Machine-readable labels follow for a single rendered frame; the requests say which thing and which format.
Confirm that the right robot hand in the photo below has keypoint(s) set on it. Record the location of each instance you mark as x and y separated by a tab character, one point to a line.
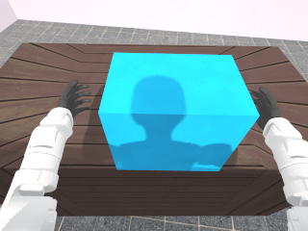
267	104

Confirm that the carton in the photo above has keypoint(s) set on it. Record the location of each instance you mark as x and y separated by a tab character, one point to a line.
176	112

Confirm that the robot right upper arm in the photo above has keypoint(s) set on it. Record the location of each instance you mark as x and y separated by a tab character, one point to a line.
297	218

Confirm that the left robot forearm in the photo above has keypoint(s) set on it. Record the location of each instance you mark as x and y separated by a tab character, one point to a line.
38	173

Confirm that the robot left upper arm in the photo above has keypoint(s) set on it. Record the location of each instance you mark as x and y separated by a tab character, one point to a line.
29	213

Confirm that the right robot forearm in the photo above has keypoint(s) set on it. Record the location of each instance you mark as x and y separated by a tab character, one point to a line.
290	152

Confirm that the left robot hand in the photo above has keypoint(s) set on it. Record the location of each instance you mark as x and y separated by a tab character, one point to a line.
68	97

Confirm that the pedestal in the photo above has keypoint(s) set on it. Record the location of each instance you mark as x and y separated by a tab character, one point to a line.
249	184

